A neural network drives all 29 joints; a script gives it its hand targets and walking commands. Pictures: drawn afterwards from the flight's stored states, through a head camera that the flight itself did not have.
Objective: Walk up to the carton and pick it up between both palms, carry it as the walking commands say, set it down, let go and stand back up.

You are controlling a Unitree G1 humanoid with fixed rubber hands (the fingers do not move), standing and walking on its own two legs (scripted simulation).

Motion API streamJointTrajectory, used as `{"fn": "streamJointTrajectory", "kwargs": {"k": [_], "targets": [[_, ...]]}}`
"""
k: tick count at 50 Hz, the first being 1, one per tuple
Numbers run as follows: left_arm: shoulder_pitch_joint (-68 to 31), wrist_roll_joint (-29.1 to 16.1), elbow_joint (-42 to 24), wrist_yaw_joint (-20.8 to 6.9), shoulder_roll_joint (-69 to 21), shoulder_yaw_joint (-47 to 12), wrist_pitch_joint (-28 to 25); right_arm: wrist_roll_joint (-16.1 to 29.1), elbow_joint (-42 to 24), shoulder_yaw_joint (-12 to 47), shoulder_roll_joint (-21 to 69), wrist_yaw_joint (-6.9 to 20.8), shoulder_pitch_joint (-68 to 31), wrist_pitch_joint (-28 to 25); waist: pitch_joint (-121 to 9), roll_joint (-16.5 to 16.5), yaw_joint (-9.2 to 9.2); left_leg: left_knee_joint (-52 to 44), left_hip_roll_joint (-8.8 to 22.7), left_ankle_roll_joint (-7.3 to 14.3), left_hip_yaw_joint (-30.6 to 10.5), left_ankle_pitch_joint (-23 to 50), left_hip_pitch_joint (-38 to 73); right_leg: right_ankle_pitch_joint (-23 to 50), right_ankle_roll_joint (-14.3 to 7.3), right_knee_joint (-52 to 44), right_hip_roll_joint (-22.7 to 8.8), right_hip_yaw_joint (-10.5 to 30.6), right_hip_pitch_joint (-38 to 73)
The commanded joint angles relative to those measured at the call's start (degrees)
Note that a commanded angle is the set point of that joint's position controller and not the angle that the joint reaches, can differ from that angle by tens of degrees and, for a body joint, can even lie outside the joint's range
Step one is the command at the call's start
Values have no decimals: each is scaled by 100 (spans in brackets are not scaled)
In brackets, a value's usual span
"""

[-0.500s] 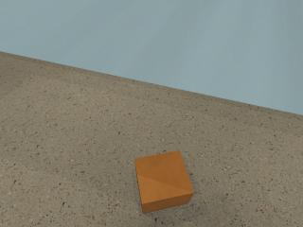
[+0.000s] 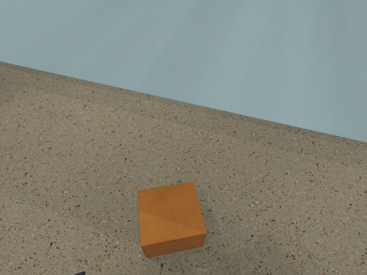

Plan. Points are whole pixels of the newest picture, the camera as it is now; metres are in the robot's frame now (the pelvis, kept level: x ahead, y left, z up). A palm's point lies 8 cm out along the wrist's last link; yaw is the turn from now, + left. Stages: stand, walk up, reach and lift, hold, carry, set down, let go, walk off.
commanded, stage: walk up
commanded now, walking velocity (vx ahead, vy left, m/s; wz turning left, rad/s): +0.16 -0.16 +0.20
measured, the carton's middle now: (170, 218) +0.49 +0.06 -0.66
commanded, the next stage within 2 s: none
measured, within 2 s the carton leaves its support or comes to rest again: neither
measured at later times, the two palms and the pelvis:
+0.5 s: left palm out of the picture +0.01 +0.25 -0.12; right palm (285, 254) +0.20 -0.24 -0.11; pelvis +0.06 +0.00 +0.00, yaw +5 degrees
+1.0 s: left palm out of the picture +0.07 +0.24 -0.12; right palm out of the picture +0.09 -0.22 -0.13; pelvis +0.06 +0.01 +0.01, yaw +3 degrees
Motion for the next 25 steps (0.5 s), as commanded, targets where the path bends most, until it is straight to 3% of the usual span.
{"fn": "streamJointTrajectory", "kwargs": {"k": [1,2,3,4,5,6,7,8,9,10,11,12,13,14,15,16,17,18,19,20,21,22,23,24,25], "targets": [[1458,71,196,174,1281,287,-212,-9,-811,67,19,-3,-614,-108,-302,-2072,811,2810,-497,262,180,-1292,-2308,-1911,-943,-1980,-2263,2432,1446],[970,80,46,166,1076,196,-230,3,-726,14,-160,77,-780,-115,106,-1759,609,3030,-401,351,-28,-865,-2283,-2424,-860,-2069,-1801,2072,1059],[997,85,148,182,1005,186,-322,-41,-590,17,-165,221,-686,-166,164,-1076,544,3149,-341,329,-129,-265,-2399,-2473,-765,-2141,-1772,2135,1122],[870,49,104,237,767,65,-400,-40,-371,-42,-212,242,-404,-187,325,-778,388,3060,-363,305,-164,301,-2272,-1527,-636,-2027,-1493,1771,1041],[640,40,24,302,647,25,-458,-6,-192,-96,-187,262,-253,-143,496,-556,220,2886,-519,188,33,168,-1860,1165,-620,-1563,-1419,1161,870],[861,23,91,225,459,2,-566,-25,-129,-39,-92,334,-7,-134,-111,-637,218,2997,-498,282,81,776,-1579,941,-680,-1481,-1223,921,1036],[795,45,100,214,461,-62,-618,21,-56,-81,-169,340,-42,-73,8,-761,218,2972,-594,189,36,708,-1387,1229,-580,-1514,-1224,863,846],[779,33,27,142,532,45,-618,17,-226,-24,-99,407,-131,-94,-167,-1138,219,2900,-506,259,107,818,-1368,-502,-688,-1753,-1191,839,950],[708,51,43,157,676,48,-583,25,-247,-35,-94,444,-277,-87,-5,-1550,297,2861,-542,241,171,827,-1440,-1352,-682,-2016,-1276,935,758],[942,79,95,167,544,11,-578,23,-246,18,-14,453,-445,-106,274,-1568,350,2530,-523,185,181,978,-1439,-1276,-770,-2186,-1272,1038,620],[965,79,10,277,609,-72,-576,63,-245,-34,-217,376,-805,-14,669,-770,351,2273,-654,74,50,711,-1488,1534,-729,-1625,-1452,945,745],[1143,69,127,308,486,-71,-610,97,-246,29,-34,352,-704,-9,404,-866,313,1995,-687,106,70,576,-1412,2969,-847,-1197,-1374,609,1135],[1452,74,209,321,548,-14,-623,101,-248,81,28,351,-727,6,218,-1235,397,1875,-743,50,206,435,-1433,3691,-922,-1097,-1499,668,1404],[1597,77,308,336,543,8,-607,121,-321,83,22,329,-921,33,92,-1158,414,1692,-718,17,158,379,-1316,3629,-949,-1057,-1515,567,1410],[1469,47,249,362,676,78,-569,141,-414,97,26,315,-954,22,70,-1285,405,1311,-804,45,231,202,-1170,4082,-991,-790,-1493,429,1622],[1715,53,275,381,741,106,-513,123,-430,110,-36,342,-1217,63,-92,-1125,543,1264,-852,41,280,223,-1309,4229,-972,-584,-1542,534,1858],[1578,62,274,387,808,117,-472,159,-414,133,30,337,-1098,60,-65,-1684,485,1065,-879,33,339,218,-1041,4168,-988,-581,-1467,323,1630],[1531,74,271,402,719,142,-424,155,-494,162,98,326,-1250,36,54,-1748,490,827,-845,70,343,285,-907,3947,-923,-632,-1490,388,1506],[1767,79,345,442,930,222,-352,150,-544,120,-2,360,-1363,79,90,-1386,526,813,-763,36,305,295,-973,3828,-951,-648,-1756,664,1582],[1402,81,212,381,689,199,-346,215,-556,175,146,293,-1094,4,-160,-1651,405,200,-763,156,263,202,-277,3281,-856,-543,-1442,405,1322],[1459,88,328,390,716,165,-284,179,-477,135,101,325,-1134,19,-26,-1277,390,164,-909,166,509,299,-292,2825,-798,-539,-1479,359,1178],[1231,89,316,348,741,190,-241,207,-468,174,165,274,-1072,-44,-50,-1423,290,-406,-877,259,615,868,303,2440,-742,-351,-1319,228,838],[1200,38,347,322,574,141,-230,200,-421,121,126,258,-884,-91,51,-1188,156,-913,-826,342,743,1329,704,1923,-592,-11,-1038,48,591],[1378,53,403,263,308,72,-216,144,-291,93,-4,244,-756,-149,-26,-714,272,-1088,-586,409,568,1780,1139,1221,-451,246,-742,-199,341],[1530,55,375,263,67,8,-203,116,-340,-4,-302,200,-640,-218,-154,1,298,-1151,9,526,-87,2563,1365,27,-333,755,-391,-349,-46]]}}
